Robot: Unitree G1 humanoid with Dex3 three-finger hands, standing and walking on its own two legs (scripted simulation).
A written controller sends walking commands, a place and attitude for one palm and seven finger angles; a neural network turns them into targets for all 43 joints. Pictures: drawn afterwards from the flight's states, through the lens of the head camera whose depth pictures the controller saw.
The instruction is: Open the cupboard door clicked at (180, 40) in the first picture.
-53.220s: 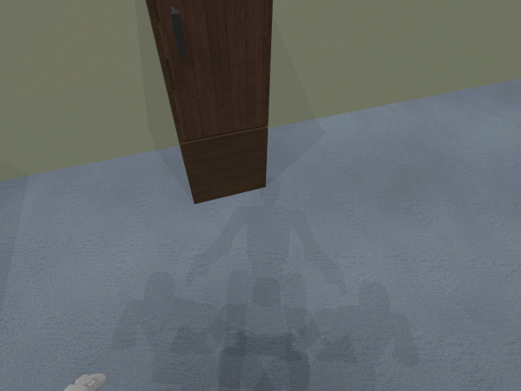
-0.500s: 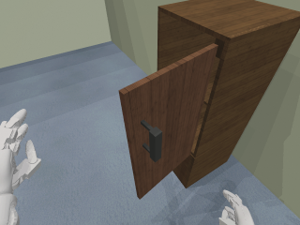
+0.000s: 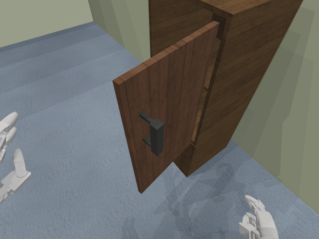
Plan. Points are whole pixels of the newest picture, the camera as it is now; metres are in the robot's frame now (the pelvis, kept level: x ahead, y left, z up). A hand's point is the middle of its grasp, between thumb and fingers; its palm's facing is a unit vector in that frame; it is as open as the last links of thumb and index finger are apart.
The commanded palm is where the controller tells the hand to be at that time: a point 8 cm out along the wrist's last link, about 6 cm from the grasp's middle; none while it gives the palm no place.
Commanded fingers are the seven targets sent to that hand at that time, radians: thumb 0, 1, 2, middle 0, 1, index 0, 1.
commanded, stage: step back with the hand held close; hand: left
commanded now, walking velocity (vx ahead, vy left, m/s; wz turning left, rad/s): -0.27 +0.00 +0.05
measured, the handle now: (150, 133) +0.35 +0.05 +0.08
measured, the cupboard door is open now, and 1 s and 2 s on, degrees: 100 100 100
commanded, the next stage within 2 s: stop stepping back and stand still in 0.88 s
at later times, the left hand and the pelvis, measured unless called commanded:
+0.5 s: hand out of the picture +0.11 +0.29 +0.15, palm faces +0.48 -0.76 -0.44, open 7.4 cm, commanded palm +0.05 +0.32 +0.18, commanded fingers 0.00 0.90 0.90 -0.20 -0.30 -0.20 -0.30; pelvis -0.08 +0.02 -0.02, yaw +2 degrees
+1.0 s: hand out of the picture +0.05 +0.27 +0.16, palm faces +0.33 -0.80 -0.49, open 7.4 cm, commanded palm -0.03 +0.31 +0.18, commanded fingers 0.00 0.90 0.90 -0.20 -0.30 -0.20 -0.30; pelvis -0.17 +0.01 +0.00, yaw -1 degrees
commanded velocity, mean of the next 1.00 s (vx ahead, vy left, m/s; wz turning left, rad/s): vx -0.33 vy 0.00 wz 0.03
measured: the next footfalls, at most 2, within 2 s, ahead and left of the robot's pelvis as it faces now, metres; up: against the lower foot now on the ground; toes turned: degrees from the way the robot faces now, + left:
right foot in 0.70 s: -0.15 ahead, -0.11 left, +0.00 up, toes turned +2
right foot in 1.16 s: -0.24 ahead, -0.10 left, +0.00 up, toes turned +3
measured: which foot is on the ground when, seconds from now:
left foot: down 0.00-1.00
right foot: down 0.00-0.50, up 0.52-0.68, down 0.70-0.92, up 0.94-1.00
